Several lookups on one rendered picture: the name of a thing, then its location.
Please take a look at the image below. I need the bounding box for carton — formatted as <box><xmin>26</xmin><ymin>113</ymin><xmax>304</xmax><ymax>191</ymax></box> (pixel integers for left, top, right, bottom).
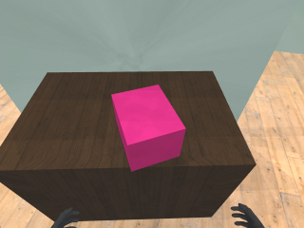
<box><xmin>111</xmin><ymin>85</ymin><xmax>186</xmax><ymax>172</ymax></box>

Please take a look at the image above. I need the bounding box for pedestal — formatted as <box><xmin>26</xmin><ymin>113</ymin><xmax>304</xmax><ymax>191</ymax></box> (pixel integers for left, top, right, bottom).
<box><xmin>0</xmin><ymin>70</ymin><xmax>257</xmax><ymax>222</ymax></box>

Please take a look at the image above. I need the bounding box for left robot hand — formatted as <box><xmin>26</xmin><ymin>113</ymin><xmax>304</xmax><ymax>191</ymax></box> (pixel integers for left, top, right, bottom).
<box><xmin>50</xmin><ymin>207</ymin><xmax>80</xmax><ymax>228</ymax></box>

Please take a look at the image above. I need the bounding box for right robot hand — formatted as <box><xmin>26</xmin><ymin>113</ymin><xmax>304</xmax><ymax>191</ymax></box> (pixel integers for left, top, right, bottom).
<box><xmin>231</xmin><ymin>203</ymin><xmax>265</xmax><ymax>228</ymax></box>

